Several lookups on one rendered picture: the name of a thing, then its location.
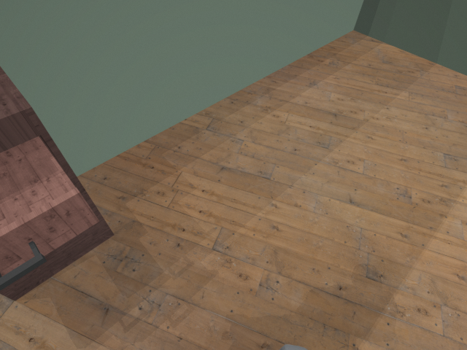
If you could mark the cabinet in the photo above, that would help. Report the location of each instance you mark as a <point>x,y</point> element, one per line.
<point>18,124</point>

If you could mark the drawer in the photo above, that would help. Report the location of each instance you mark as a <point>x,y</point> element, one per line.
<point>38,202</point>

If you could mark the handle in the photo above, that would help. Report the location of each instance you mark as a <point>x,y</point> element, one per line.
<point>23,269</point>

